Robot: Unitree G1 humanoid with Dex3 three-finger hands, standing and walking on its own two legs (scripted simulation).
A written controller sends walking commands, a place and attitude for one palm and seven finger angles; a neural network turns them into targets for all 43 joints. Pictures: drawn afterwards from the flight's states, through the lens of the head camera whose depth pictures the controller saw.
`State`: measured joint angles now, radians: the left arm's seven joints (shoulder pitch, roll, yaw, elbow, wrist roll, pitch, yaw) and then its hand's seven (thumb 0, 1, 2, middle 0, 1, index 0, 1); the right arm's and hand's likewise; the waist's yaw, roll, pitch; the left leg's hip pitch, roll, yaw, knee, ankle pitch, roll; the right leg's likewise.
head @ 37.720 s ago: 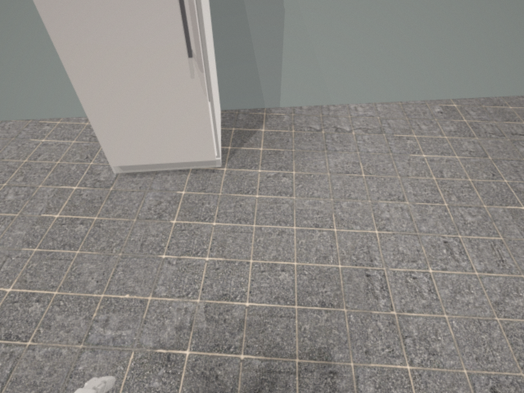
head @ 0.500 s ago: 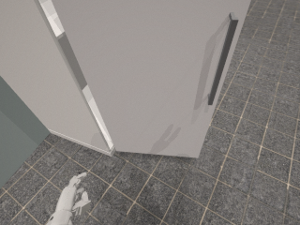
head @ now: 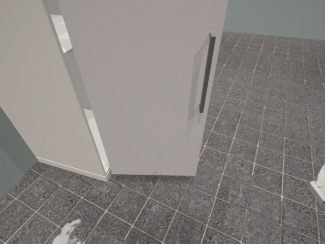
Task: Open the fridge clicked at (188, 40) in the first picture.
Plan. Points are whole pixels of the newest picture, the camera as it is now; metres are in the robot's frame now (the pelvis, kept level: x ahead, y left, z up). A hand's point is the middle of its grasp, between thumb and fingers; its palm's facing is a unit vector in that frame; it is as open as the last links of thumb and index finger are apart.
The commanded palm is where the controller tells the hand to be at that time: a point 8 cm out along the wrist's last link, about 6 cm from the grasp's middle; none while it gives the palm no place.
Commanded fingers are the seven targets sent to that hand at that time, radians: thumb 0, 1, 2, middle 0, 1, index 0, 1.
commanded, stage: stop stepping back and stand still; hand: right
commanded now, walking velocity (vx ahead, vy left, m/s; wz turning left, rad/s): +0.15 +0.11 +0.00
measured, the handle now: (205, 77) +0.73 -0.14 +0.08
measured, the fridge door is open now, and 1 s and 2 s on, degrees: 74 74 74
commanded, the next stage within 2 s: let the arm hang, fingers relaxed in 0.22 s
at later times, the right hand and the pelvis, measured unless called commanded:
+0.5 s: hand out of the picture +0.17 -0.24 -0.10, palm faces +0.19 +0.93 -0.33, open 7.4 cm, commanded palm none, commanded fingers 0.00 -0.90 -0.90 0.20 0.30 0.20 0.30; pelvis +0.00 +0.00 -0.04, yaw -6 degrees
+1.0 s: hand out of the picture +0.06 -0.21 -0.16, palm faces +0.10 +0.96 -0.27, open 7.3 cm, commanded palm none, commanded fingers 0.00 -0.90 -0.90 0.20 0.30 0.20 0.30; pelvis +0.02 +0.01 +0.00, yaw -5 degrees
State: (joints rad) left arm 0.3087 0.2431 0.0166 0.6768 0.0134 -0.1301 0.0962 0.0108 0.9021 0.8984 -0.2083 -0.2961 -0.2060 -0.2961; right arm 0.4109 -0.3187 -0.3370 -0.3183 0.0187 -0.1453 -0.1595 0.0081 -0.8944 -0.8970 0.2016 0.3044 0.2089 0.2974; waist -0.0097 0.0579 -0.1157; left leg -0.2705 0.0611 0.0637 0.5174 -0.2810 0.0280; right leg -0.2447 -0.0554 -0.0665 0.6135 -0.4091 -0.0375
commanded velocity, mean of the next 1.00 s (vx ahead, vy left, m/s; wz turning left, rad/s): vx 0.03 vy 0.02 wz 0.00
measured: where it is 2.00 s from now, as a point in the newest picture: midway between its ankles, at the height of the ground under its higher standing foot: outside the picture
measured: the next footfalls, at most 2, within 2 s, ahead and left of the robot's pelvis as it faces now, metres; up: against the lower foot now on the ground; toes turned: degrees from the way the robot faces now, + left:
right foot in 0.02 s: +0.00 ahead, -0.16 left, +0.00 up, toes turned -4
right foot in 0.46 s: +0.03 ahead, -0.10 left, +0.00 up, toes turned -6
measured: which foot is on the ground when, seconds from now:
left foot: down 0.00-1.00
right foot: up 0.00-0.00, down 0.02-0.22, up 0.24-0.44, down 0.46-1.00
